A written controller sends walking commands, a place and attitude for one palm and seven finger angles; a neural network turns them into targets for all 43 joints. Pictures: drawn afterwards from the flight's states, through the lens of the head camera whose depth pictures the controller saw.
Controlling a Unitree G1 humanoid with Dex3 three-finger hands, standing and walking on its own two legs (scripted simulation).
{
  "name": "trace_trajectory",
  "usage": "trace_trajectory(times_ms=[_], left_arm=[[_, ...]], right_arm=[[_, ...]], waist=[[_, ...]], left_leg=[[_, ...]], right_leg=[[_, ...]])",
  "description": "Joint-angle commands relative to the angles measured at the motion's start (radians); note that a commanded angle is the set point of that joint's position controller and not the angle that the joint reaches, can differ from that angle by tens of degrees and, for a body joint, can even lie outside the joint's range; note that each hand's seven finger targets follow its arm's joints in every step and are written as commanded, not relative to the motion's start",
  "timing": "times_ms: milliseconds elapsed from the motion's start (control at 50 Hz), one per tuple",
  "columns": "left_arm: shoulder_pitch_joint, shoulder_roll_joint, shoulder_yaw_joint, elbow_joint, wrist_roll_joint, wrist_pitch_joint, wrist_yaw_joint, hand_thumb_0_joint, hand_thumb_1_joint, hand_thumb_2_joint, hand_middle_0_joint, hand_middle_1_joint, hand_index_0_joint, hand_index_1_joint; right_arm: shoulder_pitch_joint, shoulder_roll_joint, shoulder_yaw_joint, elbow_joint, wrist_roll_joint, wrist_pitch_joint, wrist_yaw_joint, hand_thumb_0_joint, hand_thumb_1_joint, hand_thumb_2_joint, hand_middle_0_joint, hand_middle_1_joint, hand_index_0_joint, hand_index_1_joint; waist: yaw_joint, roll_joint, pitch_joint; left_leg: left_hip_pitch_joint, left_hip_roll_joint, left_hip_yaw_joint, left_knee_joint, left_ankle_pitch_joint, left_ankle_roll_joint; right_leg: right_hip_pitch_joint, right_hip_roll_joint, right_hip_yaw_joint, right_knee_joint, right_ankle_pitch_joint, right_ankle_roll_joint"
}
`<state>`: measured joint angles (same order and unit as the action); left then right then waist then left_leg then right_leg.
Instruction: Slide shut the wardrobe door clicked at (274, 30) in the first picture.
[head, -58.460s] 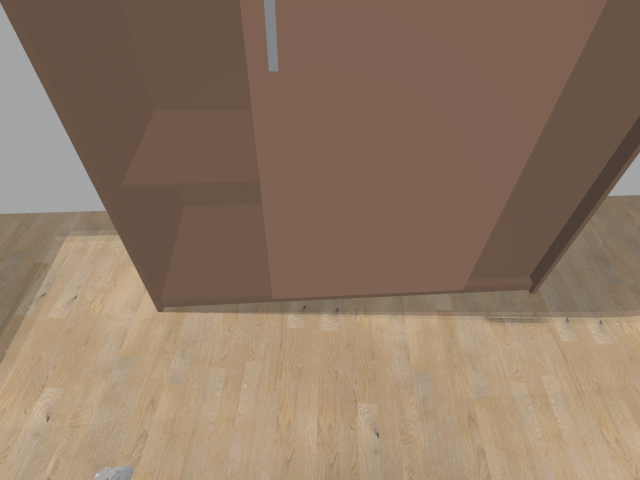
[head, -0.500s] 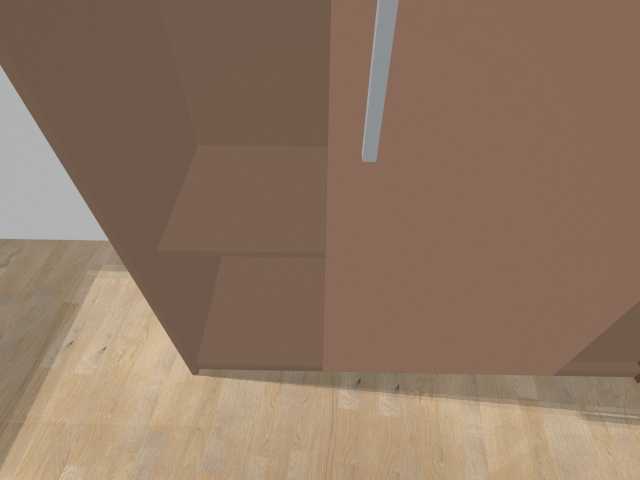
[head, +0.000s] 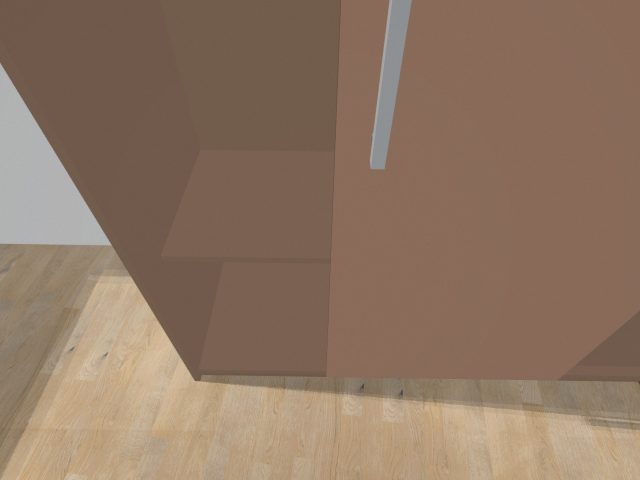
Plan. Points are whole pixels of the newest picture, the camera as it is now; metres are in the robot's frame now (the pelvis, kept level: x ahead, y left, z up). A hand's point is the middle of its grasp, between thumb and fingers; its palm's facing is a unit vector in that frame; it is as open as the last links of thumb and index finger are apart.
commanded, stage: raise the hand with hooked fingers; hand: right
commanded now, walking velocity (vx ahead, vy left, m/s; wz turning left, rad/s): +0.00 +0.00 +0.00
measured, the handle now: (387, 69) +0.51 -0.05 +0.27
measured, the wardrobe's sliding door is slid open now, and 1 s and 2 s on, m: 0.41 0.41 0.41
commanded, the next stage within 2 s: none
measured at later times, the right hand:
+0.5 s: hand out of the picture +0.12 -0.22 +0.01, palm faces +0.10 +0.99 -0.02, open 9.1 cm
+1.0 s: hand out of the picture +0.16 -0.26 +0.13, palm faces +0.02 +0.99 -0.11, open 12.1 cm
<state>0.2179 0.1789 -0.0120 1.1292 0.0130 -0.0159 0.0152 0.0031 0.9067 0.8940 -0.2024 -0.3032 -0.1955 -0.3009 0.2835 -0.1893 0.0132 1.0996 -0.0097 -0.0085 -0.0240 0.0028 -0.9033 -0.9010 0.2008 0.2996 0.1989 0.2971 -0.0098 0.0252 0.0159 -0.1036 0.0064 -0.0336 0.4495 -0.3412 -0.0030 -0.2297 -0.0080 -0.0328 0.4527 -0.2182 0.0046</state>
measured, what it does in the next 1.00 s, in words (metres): shifts its weight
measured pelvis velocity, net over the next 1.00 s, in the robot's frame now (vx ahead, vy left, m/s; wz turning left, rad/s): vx -0.06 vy -0.02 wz -0.05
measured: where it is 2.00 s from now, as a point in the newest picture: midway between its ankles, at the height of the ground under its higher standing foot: outside the picture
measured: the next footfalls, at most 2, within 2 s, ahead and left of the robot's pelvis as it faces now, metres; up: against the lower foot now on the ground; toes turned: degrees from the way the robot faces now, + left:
none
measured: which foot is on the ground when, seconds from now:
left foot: down 0.00-1.00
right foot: down 0.00-1.00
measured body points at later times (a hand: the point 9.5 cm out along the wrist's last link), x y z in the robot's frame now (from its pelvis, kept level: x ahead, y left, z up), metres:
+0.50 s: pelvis -0.05 +0.01 -0.05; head -0.05 +0.00 +0.40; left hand +0.18 +0.25 -0.07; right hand +0.11 -0.27 +0.02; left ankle -0.06 +0.12 -0.74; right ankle +0.01 -0.12 -0.74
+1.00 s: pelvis -0.06 -0.02 -0.02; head -0.08 -0.01 +0.43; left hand +0.12 +0.21 -0.08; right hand +0.15 -0.31 +0.13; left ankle -0.06 +0.12 -0.74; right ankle +0.01 -0.12 -0.74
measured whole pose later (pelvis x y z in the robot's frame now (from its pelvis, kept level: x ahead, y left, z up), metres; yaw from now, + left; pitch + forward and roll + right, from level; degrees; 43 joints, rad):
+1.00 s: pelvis -0.06 -0.02 -0.02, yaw -3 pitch -2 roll +2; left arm 0.29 0.27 -0.05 0.65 -0.07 -0.35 0.09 0.02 0.90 0.89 -0.21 -0.30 -0.20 -0.30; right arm 0.19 -0.38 -0.33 -0.10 0.36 -0.03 0.39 0.00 0.07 -0.49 0.27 0.92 0.27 0.92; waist -0.03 -0.05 -0.04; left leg -0.23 0.01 0.04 0.62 -0.35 -0.02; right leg -0.40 -0.01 0.02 0.65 -0.22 -0.02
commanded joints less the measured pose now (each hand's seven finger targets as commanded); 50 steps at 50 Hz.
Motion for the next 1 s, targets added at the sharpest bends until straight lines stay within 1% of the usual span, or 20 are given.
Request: trace_trajectory(times_ms=[0, 20, 40, 60, 80, 100, 140, 180, 220, 260, 300, 340, 400, 420, 480, 520, 620, 720, 800, 980], left_arm=[[0.043, 0.265, 0.062, -0.437, -0.056, -0.16, 0.05, 0.0, 0.9, 0.9, -0.2, -0.3, -0.2, -0.3], [-0.054, 0.159, 0.024, -0.404, -0.06, -0.248, 0.097, 0.0, 0.9, 0.9, -0.2, -0.3, -0.2, -0.3], [-0.015, 0.136, 0.038, -0.43, -0.052, -0.309, 0.084, 0.0, 0.9, 0.9, -0.2, -0.3, -0.2, -0.3], [0.005, 0.129, 0.049, -0.386, -0.074, -0.318, 0.082, 0.0, 0.9, 0.9, -0.2, -0.3, -0.2, -0.3], [-0.026, 0.16, 0.066, -0.451, -0.062, -0.319, 0.08, 0.0, 0.9, 0.9, -0.2, -0.3, -0.2, -0.3], [-0.023, 0.176, 0.08, -0.462, -0.04, -0.318, 0.079, 0.0, 0.9, 0.9, -0.2, -0.3, -0.2, -0.3], [-0.043, 0.16, 0.097, -0.512, -0.026, -0.309, 0.061, 0.0, 0.9, 0.9, -0.2, -0.3, -0.2, -0.3], [-0.083, 0.166, 0.112, -0.555, -0.02, -0.294, 0.038, 0.0, 0.9, 0.9, -0.2, -0.3, -0.2, -0.3], [-0.11, 0.189, 0.117, -0.626, -0.038, -0.289, 0.016, 0.0, 0.9, 0.9, -0.2, -0.3, -0.2, -0.3], [-0.135, 0.195, 0.114, -0.726, -0.051, -0.279, 0.023, 0.0, 0.9, 0.9, -0.2, -0.3, -0.2, -0.3], [-0.124, 0.186, 0.1, -0.777, -0.057, -0.27, 0.043, 0.0, 0.9, 0.9, -0.2, -0.3, -0.2, -0.3], [-0.084, 0.181, 0.089, -0.783, -0.053, -0.263, 0.055, 0.0, 0.9, 0.9, -0.2, -0.3, -0.2, -0.3], [-0.035, 0.182, 0.076, -0.753, -0.045, -0.271, 0.072, 0.0, 0.9, 0.9, -0.2, -0.3, -0.2, -0.3], [-0.027, 0.191, 0.066, -0.74, -0.04, -0.275, 0.079, 0.0, 0.9, 0.9, -0.2, -0.3, -0.2, -0.3], [-0.028, 0.195, 0.052, -0.703, -0.054, -0.307, 0.095, 0.0, 0.9, 0.9, -0.2, -0.3, -0.2, -0.3], [-0.038, 0.206, 0.043, -0.684, -0.06, -0.32, 0.103, 0.0, 0.9, 0.9, -0.2, -0.3, -0.2, -0.3], [-0.082, 0.192, 0.024, -0.689, -0.068, -0.34, 0.097, 0.0, 0.9, 0.9, -0.2, -0.3, -0.2, -0.3], [-0.094, 0.186, 0.01, -0.7, -0.07, -0.363, 0.081, 0.0, 0.9, 0.9, -0.2, -0.3, -0.2, -0.3], [-0.081, 0.194, 0.01, -0.69, -0.079, -0.395, 0.075, 0.0, 0.9, 0.9, -0.2, -0.3, -0.2, -0.3], [-0.1, 0.197, -0.004, -0.658, -0.088, -0.413, 0.101, 0.0, 0.9, 0.9, -0.2, -0.3, -0.2, -0.3]], right_arm=[[-0.588, -0.361, -0.179, -1.605, 0.2, -0.245, -0.047, 0.0, -0.877, -0.89, 0.202, 0.315, 0.202, 0.315], [-0.43, -0.444, -0.266, -1.595, 0.128, -0.243, -0.098, 0.0, -0.853, -0.88, 0.203, 0.33, 0.203, 0.33], [0.135, -0.069, -0.049, -1.313, 0.141, -0.098, -0.086, 0.0, -0.83, -0.87, 0.205, 0.345, 0.205, 0.345], [0.159, -0.006, -0.055, -1.21, 0.177, -0.049, -0.08, 0.0, -0.807, -0.86, 0.207, 0.36, 0.207, 0.36], [0.05, -0.05, -0.091, -1.295, 0.182, -0.092, -0.053, 0.0, -0.783, -0.85, 0.208, 0.375, 0.208, 0.375], [0.069, -0.102, -0.158, -1.227, 0.178, -0.142, -0.022, 0.0, -0.76, -0.84, 0.21, 0.39, 0.21, 0.39], [0.301, -0.041, -0.187, -1.031, 0.2, -0.254, 0.098, 0.0, -0.713, -0.82, 0.213, 0.42, 0.213, 0.42], [0.359, -0.032, -0.211, -0.931, 0.241, -0.393, 0.251, 0.0, -0.667, -0.8, 0.217, 0.45, 0.217, 0.45], [0.348, -0.131, -0.294, -0.895, 0.285, -0.485, 0.421, 0.0, -0.62, -0.78, 0.22, 0.48, 0.22, 0.48], [0.299, -0.217, -0.371, -1.029, 0.335, -0.449, 0.497, 0.0, -0.573, -0.76, 0.223, 0.51, 0.223, 0.51], [0.184, -0.23, -0.399, -1.16, 0.385, -0.381, 0.498, 0.0, -0.527, -0.74, 0.227, 0.54, 0.227, 0.54], [0.088, -0.215, -0.391, -1.253, 0.41, -0.359, 0.461, 0.0, -0.48, -0.72, 0.23, 0.57, 0.23, 0.57], [-0.092, -0.232, -0.341, -1.426, 0.372, -0.415, 0.404, 0.0, -0.41, -0.69, 0.235, 0.615, 0.235, 0.615], [-0.19, -0.238, -0.307, -1.462, 0.365, -0.429, 0.397, 0.0, -0.387, -0.68, 0.237, 0.63, 0.237, 0.63], [-0.207, -0.23, -0.254, -1.431, 0.34, -0.428, 0.404, 0.0, -0.317, -0.65, 0.242, 0.675, 0.242, 0.675], [-0.207, -0.275, -0.285, -1.363, 0.344, -0.377, 0.417, 0.0, -0.27, -0.63, 0.245, 0.705, 0.245, 0.705], [-0.124, -0.354, -0.403, -1.276, 0.363, -0.222, 0.423, 0.0, -0.153, -0.58, 0.253, 0.78, 0.253, 0.78], [-0.112, -0.35, -0.455, -1.315, 0.416, -0.162, 0.408, 0.0, -0.037, -0.53, 0.262, 0.855, 0.262, 0.855], [-0.16, -0.339, -0.427, -1.378, 0.407, -0.147, 0.406, 0.0, 0.057, -0.49, 0.268, 0.915, 0.268, 0.915], [-0.384, -0.429, -0.471, -1.448, 0.38, -0.067, 0.402, 0.0, 0.267, -0.4, 0.283, 1.05, 0.283, 1.05]], waist=[[0.109, -0.215, -0.449], [0.043, -0.22, -0.376], [0.026, -0.306, -0.338], [0.051, -0.195, -0.222], [0.059, -0.126, -0.099], [0.069, -0.018, -0.093], [0.0, 0.155, -0.085], [-0.03, 0.242, -0.086], [-0.051, 0.159, -0.109], [-0.071, 0.057, -0.224], [-0.054, 0.035, -0.259], [-0.024, 0.007, -0.224], [0.033, -0.09, -0.201], [0.059, -0.075, -0.175], [0.067, -0.162, -0.153], [0.054, -0.128, -0.139], [-0.025, -0.107, -0.162], [-0.046, -0.053, -0.154], [-0.028, -0.073, -0.166], [-0.03, -0.16, -0.142]], left_leg=[[-0.052, 0.04, 0.033, 0.026, 0.571, 0.028], [-0.153, -0.011, 0.061, 0.064, 0.361, 0.032], [-0.22, -0.021, 0.121, 0.12, 0.217, 0.034], [-0.241, -0.012, 0.13, 0.122, 0.184, 0.018], [-0.28, -0.01, 0.136, 0.075, 0.192, 0.014], [-0.325, -0.014, 0.14, 0.061, 0.202, 0.011], [-0.361, -0.029, 0.15, 0.141, 0.253, 0.009], [-0.428, -0.02, 0.12, 0.242, 0.279, -0.002], [-0.409, 0.013, 0.051, 0.294, 0.306, 0.009], [-0.37, 0.021, 0.008, 0.276, 0.22, 0.003], [-0.376, 0.022, -0.015, 0.238, 0.127, -0.013], [-0.428, 0.004, -0.011, 0.222, 0.064, -0.012], [-0.477, -0.017, 0.006, 0.221, 0.056, 0.002], [-0.494, -0.024, 0.006, 0.22, 0.031, 0.004], [-0.501, -0.028, 0.022, 0.182, -0.053, 0.013], [-0.459, -0.027, 0.017, 0.146, -0.085, 0.013], [-0.34, -0.026, 0.057, 0.102, -0.06, 0.018], [-0.29, -0.037, 0.088, 0.073, -0.023, 0.011], [-0.305, -0.04, 0.105, 0.062, -0.023, 0.005], [-0.252, -0.039, 0.112, 0.013, -0.017, 0.013]], right_leg=[[0.323, 0.01, 0.032, 0.023, 0.391, -0.037], [0.349, -0.025, -0.009, 0.038, 0.387, -0.041], [0.331, -0.044, 0.026, -0.006, 0.449, -0.042], [0.221, -0.027, 0.053, 0.028, 0.419, -0.031], [0.106, -0.015, 0.059, 0.065, 0.295, -0.023], [0.027, 0.004, 0.049, 0.107, 0.208, -0.026], [-0.107, 0.014, 0.035, 0.179, 0.201, -0.014], [-0.257, 0.021, 0.025, 0.268, 0.124, -0.003], [-0.339, 0.032, 0.016, 0.337, 0.077, 0.005], [-0.319, 0.046, -0.016, 0.355, 0.043, -0.01], [-0.302, 0.048, -0.015, 0.363, 0.0, -0.02], [-0.282, 0.031, 0.011, 0.361, -0.023, -0.025], [-0.212, 0.009, 0.037, 0.359, -0.02, -0.039], [-0.213, 0.003, 0.049, 0.363, -0.036, -0.044], [-0.161, -0.003, 0.068, 0.318, -0.097, -0.046], [-0.165, -0.003, 0.081, 0.286, -0.121, -0.046], [-0.127, -0.003, 0.088, 0.183, -0.098, -0.039], [-0.104, 0.001, 0.079, 0.134, -0.064, -0.033], [-0.052, -0.002, 0.079, 0.1, -0.091, -0.035], [0.047, -0.001, 0.109, 0.003, -0.154, -0.033]])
